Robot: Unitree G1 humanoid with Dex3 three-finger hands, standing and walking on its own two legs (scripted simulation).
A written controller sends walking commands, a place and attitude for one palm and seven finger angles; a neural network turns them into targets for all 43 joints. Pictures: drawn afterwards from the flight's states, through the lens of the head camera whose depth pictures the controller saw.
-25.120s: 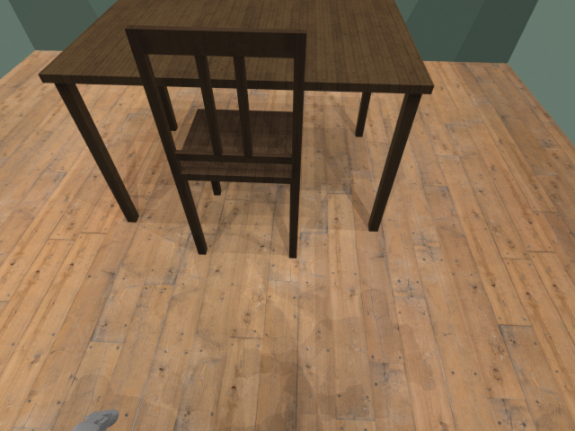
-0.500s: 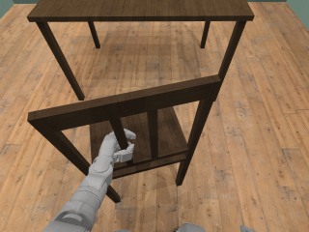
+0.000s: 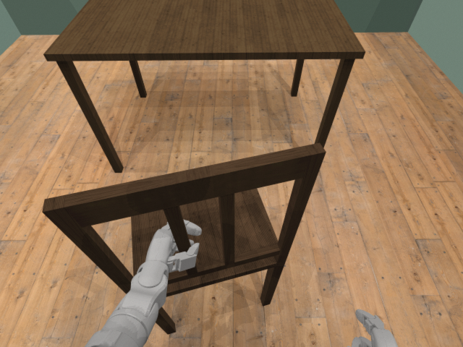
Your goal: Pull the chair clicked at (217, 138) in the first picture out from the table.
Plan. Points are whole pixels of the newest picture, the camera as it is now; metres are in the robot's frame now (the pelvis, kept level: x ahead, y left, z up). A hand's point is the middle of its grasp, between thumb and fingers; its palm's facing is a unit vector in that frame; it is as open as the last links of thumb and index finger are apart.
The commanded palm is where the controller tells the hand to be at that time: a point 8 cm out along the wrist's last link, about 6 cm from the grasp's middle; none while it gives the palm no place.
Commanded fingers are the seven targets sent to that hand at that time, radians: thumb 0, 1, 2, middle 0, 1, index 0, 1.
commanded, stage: stop walking, hand still on the chair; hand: left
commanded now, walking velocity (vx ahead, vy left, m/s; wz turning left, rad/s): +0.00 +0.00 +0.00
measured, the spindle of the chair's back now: (183, 243) +0.32 +0.11 -0.07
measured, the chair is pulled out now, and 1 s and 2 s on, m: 0.61 0.61 0.61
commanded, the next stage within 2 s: open the thumb and straighten the fingers in 0.06 s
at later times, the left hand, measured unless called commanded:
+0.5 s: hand (181, 250) +0.31 +0.11 -0.06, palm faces -0.09 -0.99 -0.14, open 10.8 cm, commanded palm +0.28 +0.16 -0.04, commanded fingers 0.00 -0.55 0.20 -0.30 -0.87 -0.30 -0.87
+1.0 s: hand (175, 256) +0.30 +0.13 -0.07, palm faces -0.07 -0.99 -0.13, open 17.3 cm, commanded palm +0.27 +0.19 -0.05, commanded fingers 0.00 -0.55 0.20 0.00 0.00 0.00 0.00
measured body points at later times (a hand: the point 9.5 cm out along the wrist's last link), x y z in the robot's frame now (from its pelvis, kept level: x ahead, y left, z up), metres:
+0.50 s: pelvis +0.00 +0.01 -0.02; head +0.04 +0.00 +0.43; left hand +0.31 +0.17 -0.05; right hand +0.10 -0.25 -0.14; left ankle -0.02 +0.14 -0.74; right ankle +0.02 -0.11 -0.74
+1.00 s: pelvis +0.01 +0.01 -0.03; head +0.06 -0.01 +0.42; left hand +0.30 +0.18 -0.06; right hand +0.16 -0.24 -0.14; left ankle -0.02 +0.14 -0.74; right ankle +0.02 -0.11 -0.74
